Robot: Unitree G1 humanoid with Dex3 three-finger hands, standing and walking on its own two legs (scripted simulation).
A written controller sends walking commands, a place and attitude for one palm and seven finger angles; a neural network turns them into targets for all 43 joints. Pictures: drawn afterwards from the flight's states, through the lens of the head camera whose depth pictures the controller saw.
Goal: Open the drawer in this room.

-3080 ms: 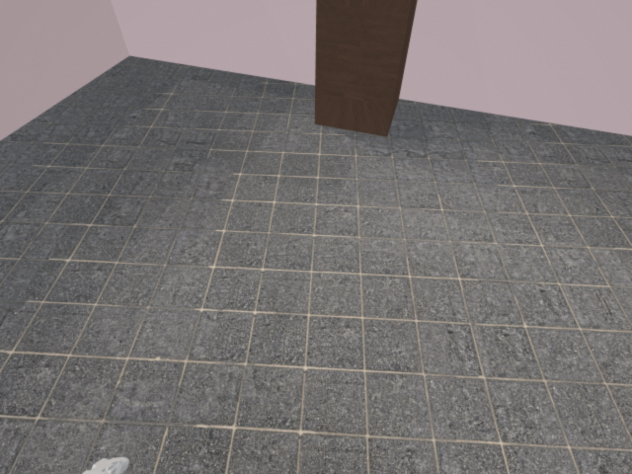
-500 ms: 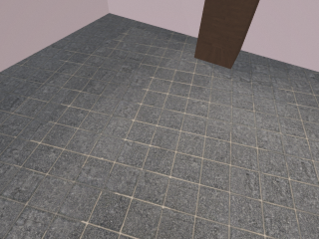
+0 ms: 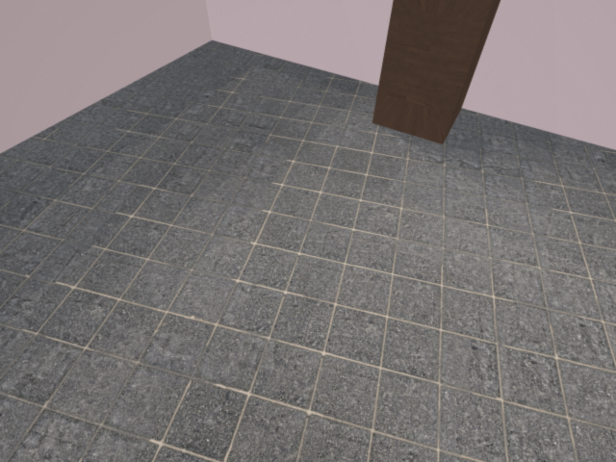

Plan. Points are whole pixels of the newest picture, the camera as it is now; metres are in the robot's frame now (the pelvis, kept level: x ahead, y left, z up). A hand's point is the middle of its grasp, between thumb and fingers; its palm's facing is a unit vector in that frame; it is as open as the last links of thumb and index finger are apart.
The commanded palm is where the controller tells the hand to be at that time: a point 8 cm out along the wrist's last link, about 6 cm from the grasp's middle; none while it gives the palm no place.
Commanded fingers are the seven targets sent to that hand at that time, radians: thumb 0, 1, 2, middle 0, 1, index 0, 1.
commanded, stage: stand and wait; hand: left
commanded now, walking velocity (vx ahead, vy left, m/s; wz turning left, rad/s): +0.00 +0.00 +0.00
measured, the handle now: out of the picture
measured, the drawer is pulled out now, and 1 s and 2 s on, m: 0.00 0.00 0.00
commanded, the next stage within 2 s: turn or walk to find it in 0.24 s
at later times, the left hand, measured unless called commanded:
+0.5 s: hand out of the picture +0.00 +0.18 -0.19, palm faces +0.04 -0.99 -0.16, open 7.4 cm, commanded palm none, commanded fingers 0.00 0.90 0.90 -0.20 -0.30 -0.20 -0.30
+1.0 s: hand out of the picture +0.04 +0.20 -0.19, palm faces +0.15 -0.96 -0.22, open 7.4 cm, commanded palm none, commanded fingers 0.00 0.90 0.90 -0.20 -0.30 -0.20 -0.30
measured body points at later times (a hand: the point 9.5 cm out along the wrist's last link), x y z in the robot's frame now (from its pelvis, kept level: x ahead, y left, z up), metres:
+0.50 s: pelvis +0.03 +0.02 -0.01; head +0.03 +0.03 +0.44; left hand +0.00 +0.24 -0.18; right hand +0.01 -0.22 -0.16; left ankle +0.02 +0.13 -0.74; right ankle -0.04 -0.10 -0.74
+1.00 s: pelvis +0.04 +0.02 -0.02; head +0.06 +0.03 +0.43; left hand +0.03 +0.25 -0.18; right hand +0.10 -0.21 -0.17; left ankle +0.02 +0.12 -0.74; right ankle -0.04 -0.10 -0.74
